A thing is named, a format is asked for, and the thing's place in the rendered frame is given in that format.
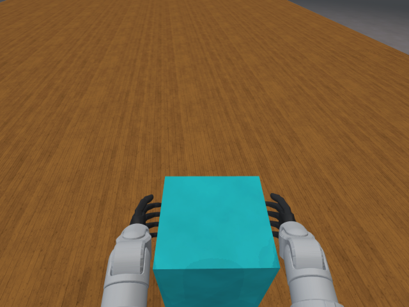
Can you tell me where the left robot forearm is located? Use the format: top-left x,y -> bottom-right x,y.
101,223 -> 151,307

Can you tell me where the carton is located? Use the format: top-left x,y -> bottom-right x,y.
153,177 -> 280,307

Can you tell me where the robot left hand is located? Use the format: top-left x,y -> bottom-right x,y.
130,194 -> 161,238

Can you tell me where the robot right hand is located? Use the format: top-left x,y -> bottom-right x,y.
265,193 -> 296,238

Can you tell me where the right robot forearm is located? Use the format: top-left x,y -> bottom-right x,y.
279,221 -> 344,307

